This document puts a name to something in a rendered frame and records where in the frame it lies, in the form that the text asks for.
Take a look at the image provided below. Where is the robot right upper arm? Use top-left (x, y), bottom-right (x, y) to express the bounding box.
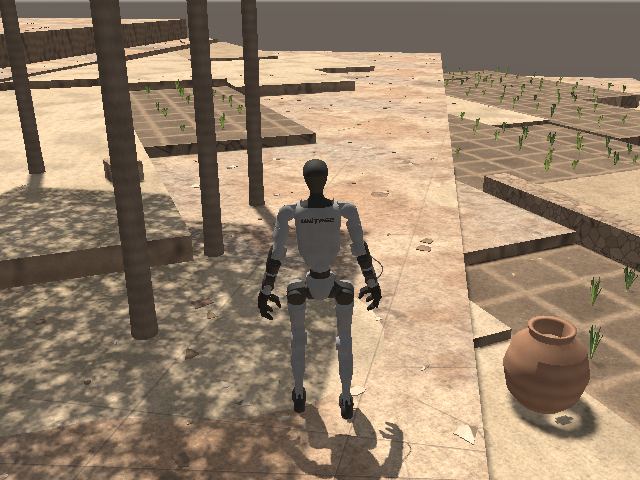
top-left (338, 201), bottom-right (367, 256)

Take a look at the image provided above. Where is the robot left forearm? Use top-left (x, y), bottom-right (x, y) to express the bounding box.
top-left (260, 245), bottom-right (281, 295)

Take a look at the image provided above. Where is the robot right forearm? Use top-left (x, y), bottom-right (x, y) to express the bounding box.
top-left (357, 241), bottom-right (378, 288)

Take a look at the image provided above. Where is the left robot thigh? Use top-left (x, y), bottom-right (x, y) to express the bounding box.
top-left (286, 279), bottom-right (307, 350)

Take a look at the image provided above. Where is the robot left hand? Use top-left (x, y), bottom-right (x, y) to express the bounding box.
top-left (258, 291), bottom-right (281, 320)

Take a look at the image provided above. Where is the robot left upper arm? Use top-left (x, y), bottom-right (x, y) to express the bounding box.
top-left (271, 203), bottom-right (296, 261)

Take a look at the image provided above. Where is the robot right hand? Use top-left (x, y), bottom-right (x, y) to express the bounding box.
top-left (358, 283), bottom-right (382, 311)

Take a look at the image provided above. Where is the right robot foot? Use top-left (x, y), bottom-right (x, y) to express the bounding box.
top-left (339, 393), bottom-right (354, 419)

